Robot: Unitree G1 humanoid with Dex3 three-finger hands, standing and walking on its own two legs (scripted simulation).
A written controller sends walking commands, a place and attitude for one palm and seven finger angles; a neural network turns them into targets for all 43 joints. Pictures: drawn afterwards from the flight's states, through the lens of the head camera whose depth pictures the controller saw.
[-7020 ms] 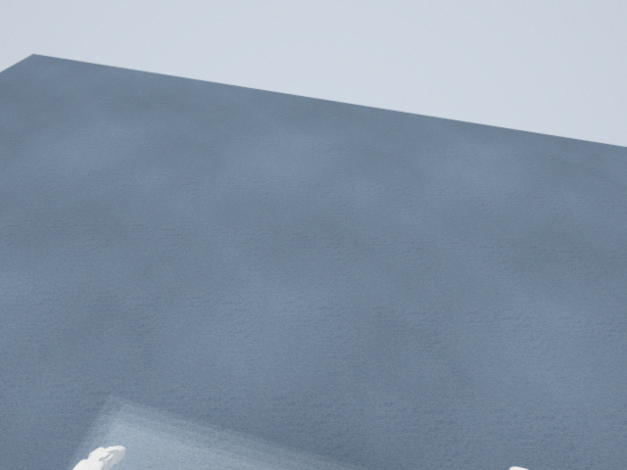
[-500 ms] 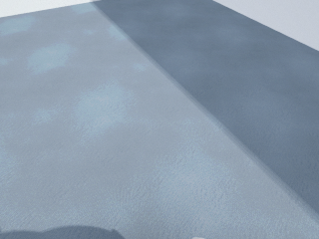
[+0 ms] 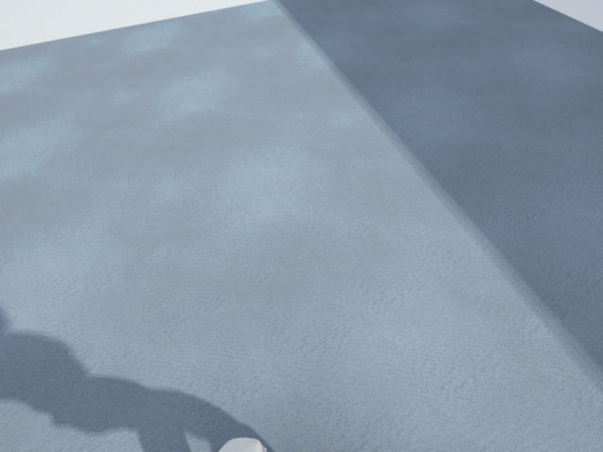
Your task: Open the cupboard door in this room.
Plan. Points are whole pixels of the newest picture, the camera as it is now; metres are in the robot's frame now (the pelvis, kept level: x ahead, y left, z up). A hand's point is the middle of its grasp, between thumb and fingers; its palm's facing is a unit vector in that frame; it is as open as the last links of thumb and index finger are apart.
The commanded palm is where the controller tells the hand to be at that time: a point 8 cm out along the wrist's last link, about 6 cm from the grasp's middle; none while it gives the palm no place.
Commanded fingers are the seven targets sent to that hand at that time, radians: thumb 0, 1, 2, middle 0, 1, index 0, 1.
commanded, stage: turn or walk to find it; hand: left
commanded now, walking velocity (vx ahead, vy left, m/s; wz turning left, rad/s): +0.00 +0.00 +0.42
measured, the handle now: out of the picture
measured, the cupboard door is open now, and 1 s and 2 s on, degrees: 0 0 0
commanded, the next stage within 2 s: none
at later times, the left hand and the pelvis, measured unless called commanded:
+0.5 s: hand out of the picture -0.01 +0.27 -0.17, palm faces +0.24 -0.94 -0.24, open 7.4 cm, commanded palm none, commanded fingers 0.00 0.90 0.90 -0.20 -0.30 -0.20 -0.30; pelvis -0.04 +0.05 +0.00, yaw +11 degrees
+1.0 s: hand out of the picture -0.08 +0.20 -0.16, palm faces +0.43 -0.87 -0.24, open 7.4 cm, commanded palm none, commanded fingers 0.00 0.90 0.90 -0.20 -0.30 -0.20 -0.30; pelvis -0.06 +0.00 +0.00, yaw +25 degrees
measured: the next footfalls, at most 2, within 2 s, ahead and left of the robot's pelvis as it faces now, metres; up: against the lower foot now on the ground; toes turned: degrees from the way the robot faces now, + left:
left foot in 0.20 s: -0.01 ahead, +0.15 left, +0.00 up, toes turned +9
right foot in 0.66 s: +0.02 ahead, -0.08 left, +0.00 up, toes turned +11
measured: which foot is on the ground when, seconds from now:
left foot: up 0.00-0.18, down 0.20-0.66, up 0.68-1.00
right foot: down 0.00-0.20, up 0.22-0.64, down 0.66-1.00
